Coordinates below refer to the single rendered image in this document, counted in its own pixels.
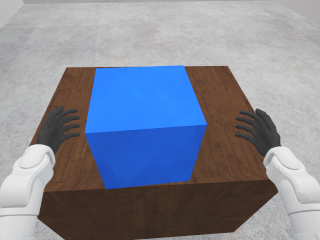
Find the pedestal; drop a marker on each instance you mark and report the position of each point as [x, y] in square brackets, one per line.
[227, 186]

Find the carton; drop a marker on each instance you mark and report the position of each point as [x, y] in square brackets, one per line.
[144, 125]

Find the right robot forearm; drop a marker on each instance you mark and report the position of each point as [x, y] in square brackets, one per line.
[299, 191]

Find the robot left hand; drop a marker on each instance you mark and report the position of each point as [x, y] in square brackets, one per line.
[52, 128]

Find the robot right hand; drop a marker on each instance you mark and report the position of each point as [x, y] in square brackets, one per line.
[265, 136]

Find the left robot forearm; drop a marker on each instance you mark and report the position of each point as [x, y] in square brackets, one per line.
[22, 191]

